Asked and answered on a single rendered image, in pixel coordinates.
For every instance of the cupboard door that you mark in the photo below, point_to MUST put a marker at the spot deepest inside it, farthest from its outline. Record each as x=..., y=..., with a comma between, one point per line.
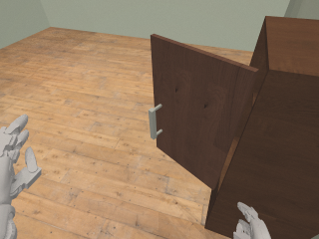
x=203, y=97

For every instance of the right robot hand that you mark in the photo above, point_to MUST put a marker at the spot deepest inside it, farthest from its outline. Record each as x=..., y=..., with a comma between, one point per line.
x=256, y=229

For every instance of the handle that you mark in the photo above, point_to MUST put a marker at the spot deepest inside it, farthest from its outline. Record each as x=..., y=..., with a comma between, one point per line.
x=153, y=122

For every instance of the left robot hand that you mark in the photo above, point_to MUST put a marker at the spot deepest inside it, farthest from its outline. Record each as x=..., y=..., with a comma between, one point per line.
x=11, y=141

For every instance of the robot left forearm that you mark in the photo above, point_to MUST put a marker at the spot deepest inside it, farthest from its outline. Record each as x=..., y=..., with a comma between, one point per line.
x=8, y=229

